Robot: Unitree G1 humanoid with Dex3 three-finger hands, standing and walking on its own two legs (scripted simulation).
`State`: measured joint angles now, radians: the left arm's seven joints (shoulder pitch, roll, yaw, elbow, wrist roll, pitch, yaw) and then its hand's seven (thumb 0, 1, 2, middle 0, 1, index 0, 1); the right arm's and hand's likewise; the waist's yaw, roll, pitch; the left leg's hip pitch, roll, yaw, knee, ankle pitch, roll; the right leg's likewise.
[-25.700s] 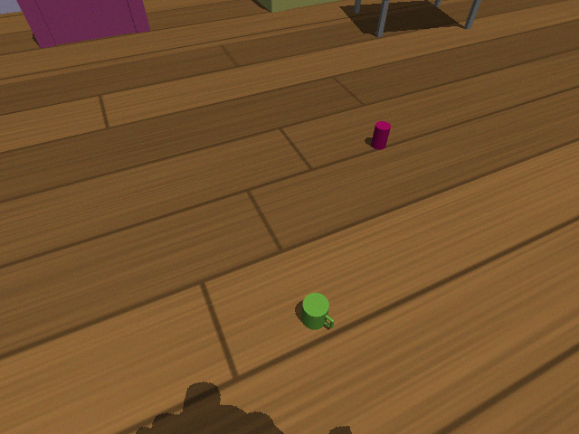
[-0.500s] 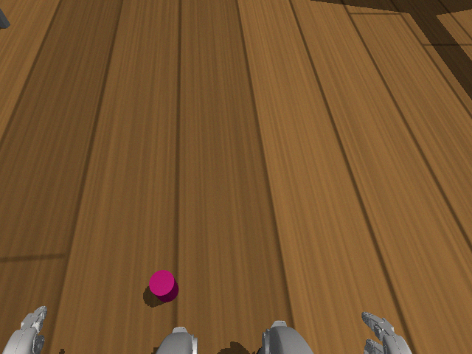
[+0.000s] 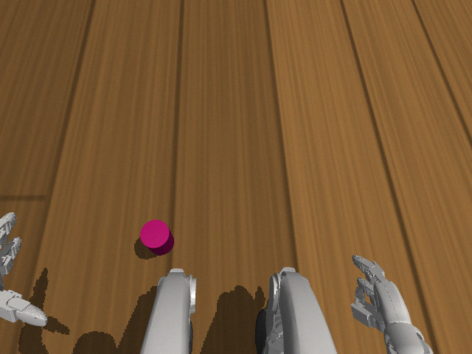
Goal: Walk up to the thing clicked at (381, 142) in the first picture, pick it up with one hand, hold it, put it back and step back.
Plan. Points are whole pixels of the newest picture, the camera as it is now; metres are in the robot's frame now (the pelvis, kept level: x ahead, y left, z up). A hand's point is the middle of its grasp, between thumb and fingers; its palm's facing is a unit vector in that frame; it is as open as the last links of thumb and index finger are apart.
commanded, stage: go down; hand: left
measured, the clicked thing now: (158, 238) +0.40 +0.21 -0.50
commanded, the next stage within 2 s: approach in 2.00 s
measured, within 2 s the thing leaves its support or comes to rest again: neither
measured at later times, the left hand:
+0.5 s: hand (32, 250) +0.30 +0.37 -0.14, palm faces +0.15 -0.97 -0.20, open 17.3 cm
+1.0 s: hand (30, 243) +0.31 +0.39 -0.16, palm faces +0.16 -0.97 -0.16, open 17.3 cm
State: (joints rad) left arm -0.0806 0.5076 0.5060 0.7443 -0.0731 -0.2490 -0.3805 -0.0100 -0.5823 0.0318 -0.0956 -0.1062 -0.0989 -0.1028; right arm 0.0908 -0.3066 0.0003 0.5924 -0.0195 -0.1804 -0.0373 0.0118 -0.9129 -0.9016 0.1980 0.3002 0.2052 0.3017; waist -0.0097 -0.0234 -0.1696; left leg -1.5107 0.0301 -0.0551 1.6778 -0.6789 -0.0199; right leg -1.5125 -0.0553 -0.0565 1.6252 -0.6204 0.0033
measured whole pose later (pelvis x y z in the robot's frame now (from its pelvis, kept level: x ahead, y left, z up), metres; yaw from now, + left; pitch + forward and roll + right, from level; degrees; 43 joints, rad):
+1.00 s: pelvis -0.04 +0.00 -0.15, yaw -2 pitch +32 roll -5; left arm -0.43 0.76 0.76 0.97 -0.17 -0.37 -0.64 -0.01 -0.51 0.07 -0.06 -0.08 -0.05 -0.09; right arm 0.08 -0.36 0.07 0.68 -0.04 -0.20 -0.03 0.01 -0.91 -0.91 0.20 0.30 0.21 0.30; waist -0.04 -0.03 -0.12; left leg -2.03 0.01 -0.10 2.18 -0.71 -0.02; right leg -2.02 -0.06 -0.06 2.09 -0.62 0.01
